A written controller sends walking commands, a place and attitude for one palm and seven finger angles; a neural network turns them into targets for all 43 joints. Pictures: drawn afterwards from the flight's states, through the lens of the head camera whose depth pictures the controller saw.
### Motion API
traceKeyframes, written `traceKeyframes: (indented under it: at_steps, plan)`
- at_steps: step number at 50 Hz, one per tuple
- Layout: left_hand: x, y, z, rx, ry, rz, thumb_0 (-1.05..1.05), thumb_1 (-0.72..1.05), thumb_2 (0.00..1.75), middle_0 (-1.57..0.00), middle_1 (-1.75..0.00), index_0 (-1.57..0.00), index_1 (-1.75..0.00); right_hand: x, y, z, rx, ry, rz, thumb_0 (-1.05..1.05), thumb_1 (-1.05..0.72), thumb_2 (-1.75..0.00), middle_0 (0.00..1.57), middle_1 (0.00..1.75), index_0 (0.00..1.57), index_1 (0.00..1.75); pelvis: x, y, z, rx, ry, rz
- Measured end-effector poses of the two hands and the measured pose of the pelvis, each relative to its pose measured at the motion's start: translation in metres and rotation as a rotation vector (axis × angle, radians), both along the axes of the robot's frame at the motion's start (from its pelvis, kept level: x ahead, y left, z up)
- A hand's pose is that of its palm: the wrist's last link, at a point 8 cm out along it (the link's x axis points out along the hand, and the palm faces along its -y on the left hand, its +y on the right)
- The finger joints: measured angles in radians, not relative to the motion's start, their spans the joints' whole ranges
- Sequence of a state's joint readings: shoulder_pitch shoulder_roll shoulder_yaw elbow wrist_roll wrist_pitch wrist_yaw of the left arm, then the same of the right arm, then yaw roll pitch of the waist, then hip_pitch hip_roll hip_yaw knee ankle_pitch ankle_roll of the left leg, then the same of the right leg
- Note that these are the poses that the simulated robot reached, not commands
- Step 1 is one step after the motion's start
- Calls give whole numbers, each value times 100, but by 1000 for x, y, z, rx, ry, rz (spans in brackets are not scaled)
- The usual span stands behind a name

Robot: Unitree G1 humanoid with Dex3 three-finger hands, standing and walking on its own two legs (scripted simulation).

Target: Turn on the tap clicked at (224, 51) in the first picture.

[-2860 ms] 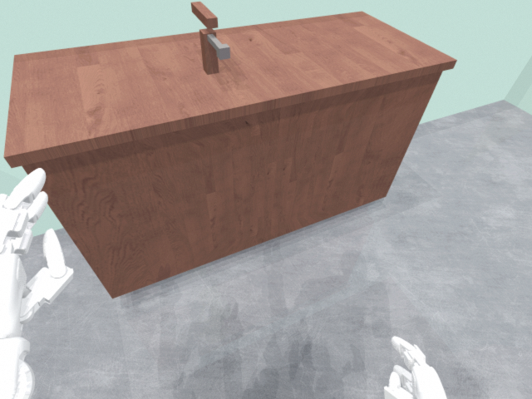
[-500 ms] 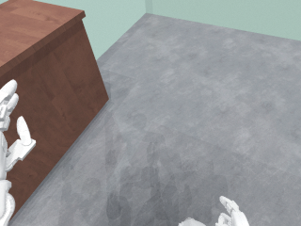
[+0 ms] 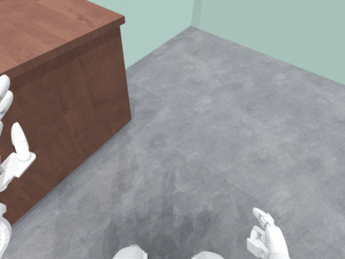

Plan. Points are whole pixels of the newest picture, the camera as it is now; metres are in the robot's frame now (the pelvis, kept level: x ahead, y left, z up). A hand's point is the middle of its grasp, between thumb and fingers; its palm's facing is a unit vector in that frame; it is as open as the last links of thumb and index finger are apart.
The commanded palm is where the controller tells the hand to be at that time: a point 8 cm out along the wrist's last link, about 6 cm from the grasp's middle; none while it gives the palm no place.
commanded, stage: turn to face it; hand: left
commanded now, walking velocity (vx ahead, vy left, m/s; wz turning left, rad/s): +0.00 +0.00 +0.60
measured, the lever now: out of the picture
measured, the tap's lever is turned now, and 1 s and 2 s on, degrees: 0 0 0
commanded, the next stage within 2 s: take the last steps up to it in 0.88 s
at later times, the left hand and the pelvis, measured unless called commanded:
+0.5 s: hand (7, 249) +0.11 +0.20 +0.20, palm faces +0.61 -0.69 -0.40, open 7.4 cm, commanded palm +0.04 +0.24 +0.20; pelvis -0.03 -0.08 +0.02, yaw +17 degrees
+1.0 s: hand out of the picture -0.05 +0.20 +0.21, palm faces +0.80 -0.44 -0.40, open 7.4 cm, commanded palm -0.10 +0.21 +0.20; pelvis -0.10 -0.12 +0.02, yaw +30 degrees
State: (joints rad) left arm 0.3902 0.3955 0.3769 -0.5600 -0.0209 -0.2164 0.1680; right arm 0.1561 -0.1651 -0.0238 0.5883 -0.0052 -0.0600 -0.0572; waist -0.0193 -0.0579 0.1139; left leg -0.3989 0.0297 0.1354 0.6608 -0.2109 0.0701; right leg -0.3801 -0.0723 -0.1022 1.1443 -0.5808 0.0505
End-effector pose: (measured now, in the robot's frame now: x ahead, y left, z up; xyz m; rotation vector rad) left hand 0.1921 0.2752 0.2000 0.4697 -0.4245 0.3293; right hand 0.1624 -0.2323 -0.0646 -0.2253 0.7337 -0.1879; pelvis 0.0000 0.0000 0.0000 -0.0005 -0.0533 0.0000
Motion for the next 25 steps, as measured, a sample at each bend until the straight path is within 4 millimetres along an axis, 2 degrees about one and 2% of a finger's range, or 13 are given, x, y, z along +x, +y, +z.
traceKeyframes:
  at_steps: [2, 5, 8, 10, 14, 17, 19, 22, 25]
  plan:
    - [-6, 0, 7, 11, -9, 0, 1, 89, 90, -22, -30, -21, -30, 9, 18, 4, 38, -10, 59, 1, -91, -90, 20, 29, 20, 30, -3, -3, 4, -22, 1, 26]
    - [-28, -3, 26, 46, -34, 10, 1, 89, 89, -22, -30, -21, -30, 17, 36, 11, 83, -30, 127, 1, -90, -90, 20, 29, 20, 30, -7, -9, 10, -49, 13, 52]
    - [-53, -5, 39, 72, -34, 57, 1, 89, 89, -22, -30, -21, -30, 21, 44, 13, 113, -39, 179, 1, -90, -90, 21, 30, 20, 30, -10, -16, 15, -68, 30, 83]
    - [-69, -5, 41, 72, -11, 113, 1, 89, 90, -22, -30, -21, -30, 21, 44, 12, 126, -34, 209, 1, -90, -90, 21, 30, 20, 30, -12, -22, 17, -74, 38, 105]
    - [-94, -9, 28, 27, 69, 246, 1, 89, 90, -21, -30, -21, -30, 20, 30, 3, 135, -20, 260, 1, -90, -90, 21, 30, 21, 30, -18, -41, 17, -61, 46, 147]
    - [-109, -23, 10, -12, 129, 316, 1, 89, 90, -21, -30, -21, -30, 18, 12, -9, 133, -7, 291, 1, -90, -90, 21, 30, 20, 30, -26, -58, 10, -26, 44, 178]
    - [-116, -33, 2, -74, 156, 336, 1, 89, 90, -21, -30, -21, -30, 14, -2, -14, 103, 35, 306, 1, -90, -90, 21, 30, 20, 30, -29, -64, 13, -9, 32, 213]
    - [-124, -44, 5, -97, 164, 343, 1, 89, 90, -21, -30, -21, -30, 9, -22, -13, 58, 83, 304, 1, -90, -90, 21, 30, 20, 30, -28, -71, 20, 21, 31, 255]
    - [-131, -48, 15, -51, 149, 342, 1, 89, 90, -22, -30, -21, -30, 8, -35, -5, 14, 91, 289, 2, -90, -90, 20, 30, 20, 30, -30, -76, 25, 41, 40, 298]
